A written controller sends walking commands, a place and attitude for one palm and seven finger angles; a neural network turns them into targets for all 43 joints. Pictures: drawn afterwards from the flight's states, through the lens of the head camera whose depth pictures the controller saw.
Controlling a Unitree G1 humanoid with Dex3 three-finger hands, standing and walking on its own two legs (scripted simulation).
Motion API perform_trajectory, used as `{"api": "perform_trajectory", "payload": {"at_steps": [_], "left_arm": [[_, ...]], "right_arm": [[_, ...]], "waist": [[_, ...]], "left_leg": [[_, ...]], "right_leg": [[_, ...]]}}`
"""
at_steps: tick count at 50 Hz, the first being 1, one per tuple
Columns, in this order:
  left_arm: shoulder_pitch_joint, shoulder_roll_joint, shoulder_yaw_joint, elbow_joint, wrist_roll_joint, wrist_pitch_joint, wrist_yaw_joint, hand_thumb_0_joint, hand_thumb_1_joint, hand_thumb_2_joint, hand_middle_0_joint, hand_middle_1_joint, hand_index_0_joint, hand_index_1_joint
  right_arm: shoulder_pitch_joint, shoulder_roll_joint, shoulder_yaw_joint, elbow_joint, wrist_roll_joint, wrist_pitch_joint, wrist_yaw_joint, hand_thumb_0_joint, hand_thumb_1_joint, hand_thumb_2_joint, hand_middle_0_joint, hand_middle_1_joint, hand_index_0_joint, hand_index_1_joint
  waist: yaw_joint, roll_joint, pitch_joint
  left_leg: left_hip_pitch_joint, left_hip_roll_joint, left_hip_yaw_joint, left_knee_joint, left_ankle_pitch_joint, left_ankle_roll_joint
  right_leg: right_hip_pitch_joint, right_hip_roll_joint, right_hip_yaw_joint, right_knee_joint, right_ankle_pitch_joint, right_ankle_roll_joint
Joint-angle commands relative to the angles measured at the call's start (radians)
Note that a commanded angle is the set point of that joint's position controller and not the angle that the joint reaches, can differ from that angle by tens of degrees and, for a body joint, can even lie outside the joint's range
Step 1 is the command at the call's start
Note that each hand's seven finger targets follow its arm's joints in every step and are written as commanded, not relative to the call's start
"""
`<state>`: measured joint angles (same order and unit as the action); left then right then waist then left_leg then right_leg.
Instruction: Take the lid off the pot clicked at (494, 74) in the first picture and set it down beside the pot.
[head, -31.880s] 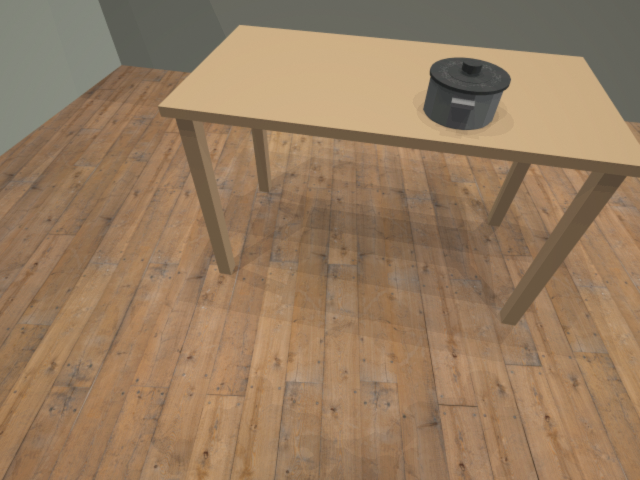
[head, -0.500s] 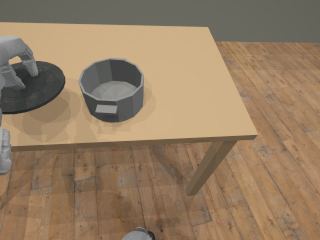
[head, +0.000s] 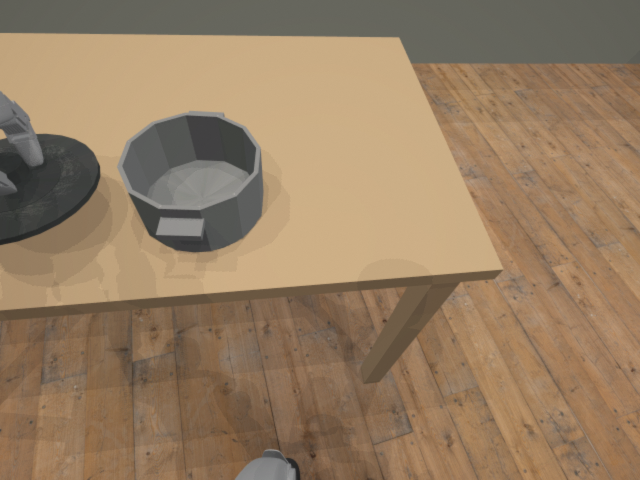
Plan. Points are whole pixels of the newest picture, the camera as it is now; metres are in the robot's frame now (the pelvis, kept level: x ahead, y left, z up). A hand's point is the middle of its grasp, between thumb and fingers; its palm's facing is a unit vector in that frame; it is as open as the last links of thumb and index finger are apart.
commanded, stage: lower the lid onto the table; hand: left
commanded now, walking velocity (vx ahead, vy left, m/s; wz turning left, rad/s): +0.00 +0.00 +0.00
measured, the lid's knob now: (4, 169) +0.46 +0.38 +0.10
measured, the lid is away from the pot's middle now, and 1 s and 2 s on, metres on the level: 0.21 0.22 0.22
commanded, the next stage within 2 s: open the fingers wide in 0.90 s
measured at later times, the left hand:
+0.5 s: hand (3, 193) +0.43 +0.37 +0.09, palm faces -0.47 -0.16 -0.87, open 7.3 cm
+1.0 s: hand (15, 201) +0.44 +0.37 +0.07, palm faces -0.46 -0.14 -0.87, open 7.3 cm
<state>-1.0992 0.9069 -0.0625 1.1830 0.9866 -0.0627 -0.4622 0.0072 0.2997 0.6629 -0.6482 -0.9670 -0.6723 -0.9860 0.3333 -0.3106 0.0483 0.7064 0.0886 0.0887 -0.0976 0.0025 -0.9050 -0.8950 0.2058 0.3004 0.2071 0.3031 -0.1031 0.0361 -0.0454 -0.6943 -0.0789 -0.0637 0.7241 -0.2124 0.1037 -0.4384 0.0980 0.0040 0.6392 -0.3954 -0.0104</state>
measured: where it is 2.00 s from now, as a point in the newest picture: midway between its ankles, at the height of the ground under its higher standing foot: outside the picture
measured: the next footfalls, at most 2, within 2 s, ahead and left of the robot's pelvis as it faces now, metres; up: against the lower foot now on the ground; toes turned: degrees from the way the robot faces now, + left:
none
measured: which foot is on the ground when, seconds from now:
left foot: down 0.00-1.00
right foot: down 0.00-1.00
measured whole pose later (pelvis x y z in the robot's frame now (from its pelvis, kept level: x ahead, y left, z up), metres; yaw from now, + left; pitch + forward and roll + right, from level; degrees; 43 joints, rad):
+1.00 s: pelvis -0.01 +0.02 -0.02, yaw -1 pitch +15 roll -7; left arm -1.06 0.89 -0.04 1.21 1.01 -0.13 -0.37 0.01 0.30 0.66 -0.65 -0.97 -0.67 -0.99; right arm 0.36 -0.31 0.05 0.71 0.08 0.10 -0.12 0.00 -0.90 -0.89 0.21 0.30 0.21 0.30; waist -0.12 0.05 -0.06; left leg -0.85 -0.08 -0.05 0.82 -0.22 0.12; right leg -0.59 0.10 0.00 0.75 -0.42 -0.02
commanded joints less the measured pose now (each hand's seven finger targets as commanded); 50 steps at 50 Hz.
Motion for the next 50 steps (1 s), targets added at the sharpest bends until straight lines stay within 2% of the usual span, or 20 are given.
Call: {"api": "perform_trajectory", "payload": {"at_steps": [1, 2, 5, 6, 11, 14, 17, 21, 22, 26, 27, 30, 32, 35, 37, 42, 45, 48, 49, 50], "left_arm": [[-0.541, 0.303, 0.062, -0.326, -0.024, -0.026, 0.049, 0.000, 0.733, 0.867, -0.842, -1.072, -0.856, -1.077], [-0.531, 0.370, 0.119, -0.295, -0.008, -0.027, 0.060, 0.000, 0.733, 0.867, -0.842, -1.072, -0.856, -1.077], [-0.512, 0.331, 0.096, -0.275, -0.027, -0.024, 0.053, 0.000, 0.733, 0.867, -0.842, -1.072, -0.856, -1.077], [-0.490, 0.318, 0.092, -0.308, -0.039, -0.040, 0.049, 0.000, 0.733, 0.867, -0.842, -1.072, -0.856, -1.077], [-0.463, 0.318, 0.088, -0.273, -0.028, -0.043, 0.058, 0.000, 0.733, 0.867, -0.842, -1.072, -0.856, -1.077], [-0.460, 0.334, 0.091, -0.205, -0.012, -0.029, 0.072, 0.000, 0.733, 0.867, -0.842, -1.072, -0.856, -1.077], [-0.487, 0.376, 0.119, -0.260, -0.010, -0.046, 0.079, 0.000, 0.733, 0.867, -0.842, -1.072, -0.856, -1.077], [-0.476, 0.282, 0.053, -0.278, -0.036, -0.063, 0.072, 0.000, 0.733, 0.867, -0.842, -1.072, -0.856, -1.077], [-0.486, 0.345, 0.100, -0.260, -0.024, -0.062, 0.082, 0.000, 0.733, 0.867, -0.842, -1.072, -0.856, -1.077], [-0.485, 0.327, 0.088, -0.309, -0.038, -0.081, 0.085, 0.000, 0.733, 0.867, -0.842, -1.072, -0.856, -1.077], [-0.490, 0.364, 0.115, -0.276, -0.020, -0.077, 0.096, 0.000, 0.733, 0.867, -0.842, -1.072, -0.856, -1.077], [-0.483, 0.319, 0.084, -0.246, -0.018, -0.070, 0.105, 0.000, 0.733, 0.867, -0.842, -1.072, -0.856, -1.077], [-0.484, 0.312, 0.085, -0.249, -0.011, -0.076, 0.114, 0.000, 0.733, 0.867, -0.842, -1.072, -0.856, -1.077], [-0.436, 0.347, 0.111, -0.173, -0.008, -0.064, 0.121, 0.000, 0.733, 0.867, -0.842, -1.072, -0.856, -1.077], [-0.467, 0.386, 0.133, -0.198, -0.003, -0.069, 0.126, 0.000, 0.733, 0.867, -0.842, -1.072, -0.856, -1.077], [-0.479, 0.327, 0.098, -0.212, 0.016, -0.074, 0.132, 0.000, 0.733, 0.867, -0.842, -1.072, -0.856, -1.077], [-0.460, 0.313, 0.090, -0.178, 0.009, -0.067, 0.135, 0.000, 0.733, 0.867, -0.842, -1.072, -0.856, -1.077], [-0.469, 0.303, 0.087, -0.188, 0.013, -0.069, 0.141, 0.000, 0.733, 0.867, -0.842, -1.072, -0.856, -1.077], [-0.479, 0.318, 0.097, -0.209, 0.012, -0.070, 0.143, 0.000, 0.733, 0.867, -0.842, -1.072, -0.856, -1.077], [-0.252, 0.310, 0.183, -0.281, 0.001, -0.073, 0.147, 0.000, 0.733, 0.867, -0.842, -1.072, -0.856, -1.077]], "right_arm": [[0.073, -0.193, -0.066, -0.072, 0.001, -0.016, -0.012, 0.000, -0.900, -0.900, 0.200, 0.300, 0.200, 0.300], [0.086, -0.201, -0.071, -0.061, -0.005, -0.006, -0.012, 0.000, -0.900, -0.900, 0.200, 0.300, 0.200, 0.300], [0.084, -0.200, -0.074, -0.063, 0.002, 0.000, -0.008, 0.000, -0.900, -0.900, 0.200, 0.300, 0.200, 0.300], [0.075, -0.193, -0.068, -0.074, 0.003, -0.002, -0.012, 0.000, -0.900, -0.900, 0.200, 0.300, 0.200, 0.300], [0.069, -0.191, -0.065, -0.077, 0.006, 0.013, -0.008, 0.000, -0.900, -0.900, 0.200, 0.300, 0.200, 0.300], [0.080, -0.199, -0.066, -0.062, 0.007, 0.022, -0.008, 0.000, -0.900, -0.900, 0.200, 0.300, 0.200, 0.300], [0.073, -0.202, -0.065, -0.068, 0.004, 0.020, -0.017, 0.000, -0.900, -0.900, 0.200, 0.300, 0.200, 0.300], [0.068, -0.193, -0.057, -0.071, 0.010, 0.003, -0.029, 0.000, -0.900, -0.900, 0.200, 0.300, 0.200, 0.300], [0.082, -0.206, -0.063, -0.057, 0.005, 0.010, -0.030, 0.000, -0.900, -0.900, 0.200, 0.300, 0.200, 0.300], [0.079, -0.198, -0.055, -0.064, 0.007, -0.006, -0.040, 0.000, -0.900, -0.900, 0.200, 0.300, 0.200, 0.300], [0.096, -0.205, -0.061, -0.051, 0.002, -0.001, -0.040, 0.000, -0.900, -0.900, 0.200, 0.300, 0.200, 0.300], [0.103, -0.206, -0.062, -0.048, 0.006, -0.003, -0.039, 0.000, -0.900, -0.900, 0.200, 0.300, 0.200, 0.300], [0.107, -0.208, -0.064, -0.043, 0.000, -0.006, -0.041, 0.000, -0.900, -0.900, 0.200, 0.300, 0.200, 0.300], [0.116, -0.205, -0.060, -0.046, 0.002, -0.002, -0.039, 0.000, -0.900, -0.900, 0.200, 0.300, 0.200, 0.300], [0.117, -0.212, -0.060, -0.046, 0.000, 0.002, -0.043, 0.000, -0.900, -0.900, 0.200, 0.300, 0.200, 0.300], [0.128, -0.212, -0.068, -0.042, -0.006, 0.001, -0.039, 0.000, -0.900, -0.900, 0.200, 0.300, 0.200, 0.300], [0.133, -0.211, -0.066, -0.046, -0.002, 0.003, -0.038, 0.000, -0.900, -0.900, 0.200, 0.300, 0.200, 0.300], [0.147, -0.212, -0.070, -0.040, -0.007, 0.001, -0.038, 0.000, -0.900, -0.900, 0.200, 0.300, 0.200, 0.300], [0.145, -0.214, -0.071, -0.043, -0.006, 0.002, -0.038, 0.000, -0.900, -0.900, 0.200, 0.300, 0.200, 0.300], [0.126, -0.185, -0.090, -0.105, -0.010, 0.004, -0.013, 0.000, -0.900, -0.900, 0.200, 0.300, 0.200, 0.300]], "waist": [[0.011, 0.243, -0.476], [0.008, 0.235, -0.497], [-0.006, 0.190, -0.464], [0.009, 0.201, -0.491], [0.004, 0.188, -0.452], [-0.010, 0.164, -0.390], [-0.001, 0.210, -0.465], [-0.006, 0.220, -0.439], [-0.009, 0.212, -0.448], [0.000, 0.234, -0.485], [-0.007, 0.239, -0.493], [-0.017, 0.210, -0.440], [-0.009, 0.263, -0.460], [-0.019, 0.160, -0.417], [-0.014, 0.177, -0.469], [-0.013, 0.270, -0.473], [-0.023, 0.223, -0.430], [-0.022, 0.238, -0.468], [-0.019, 0.229, -0.476], [0.060, 0.266, -0.543]], "left_leg": [[0.758, 0.097, -0.124, -0.059, 0.254, -0.049], [0.761, 0.098, -0.127, -0.045, 0.253, -0.050], [0.703, 0.085, -0.107, -0.038, 0.213, -0.033], [0.734, 0.089, -0.107, -0.033, 0.302, -0.039], [0.682, 0.083, -0.101, -0.028, 0.254, -0.036], [0.618, 0.083, -0.104, -0.037, 0.117, -0.030], [0.662, 0.090, -0.107, -0.027, 0.141, -0.032], [0.680, 0.102, -0.128, -0.046, 0.101, -0.037], [0.673, 0.105, -0.137, -0.042, 0.057, -0.038], [0.681, 0.105, -0.133, -0.037, 0.105, -0.041], [0.683, 0.106, -0.137, -0.029, 0.078, -0.042], [0.641, 0.104, -0.147, -0.040, 0.026, -0.043], [0.697, 0.116, -0.169, -0.042, 0.065, -0.062], [0.581, 0.100, -0.142, -0.034, -0.021, -0.037], [0.601, 0.103, -0.139, -0.026, 0.022, -0.039], [0.694, 0.124, -0.196, -0.032, 0.055, -0.078], [0.621, 0.115, -0.187, -0.033, -0.034, -0.063], [0.666, 0.125, -0.216, -0.031, -0.018, -0.076], [0.655, 0.124, -0.217, -0.032, -0.037, -0.075], [0.717, 0.117, -0.239, -0.044, 0.082, -0.104]], "right_leg": [[-0.290, 0.008, -0.057, -0.072, 0.169, -0.052], [-0.288, 0.006, -0.048, -0.078, 0.163, -0.047], [-0.272, 0.003, -0.048, -0.086, 0.180, -0.043], [-0.266, 0.008, -0.054, -0.065, 0.206, -0.048], [-0.280, 0.010, -0.052, -0.063, 0.187, -0.049], [-0.303, 0.005, -0.049, -0.072, 0.132, -0.047], [-0.295, 0.005, -0.042, -0.058, 0.137, -0.047], [-0.349, 0.008, -0.056, -0.045, 0.101, -0.051], [-0.354, 0.004, -0.047, -0.049, 0.085, -0.046], [-0.349, 0.008, -0.054, -0.029, 0.106, -0.053], [-0.360, 0.005, -0.046, -0.037, 0.095, -0.047], [-0.383, 0.003, -0.051, -0.036, 0.080, -0.049], [-0.426, 0.005, -0.051, -0.020, 0.069, -0.052], [-0.379, 0.001, -0.045, -0.032, 0.064, -0.047], [-0.367, 0.004, -0.042, -0.020, 0.083, -0.047], [-0.477, 0.008, -0.052, 0.006, 0.049, -0.050], [-0.474, 0.006, -0.047, 0.002, 0.039, -0.051], [-0.510, 0.005, -0.048, 0.020, 0.032, -0.049], [-0.501, 0.005, -0.046, 0.022, 0.031, -0.049], [-0.446, 0.003, -0.053, 0.023, 0.034, -0.062]]}}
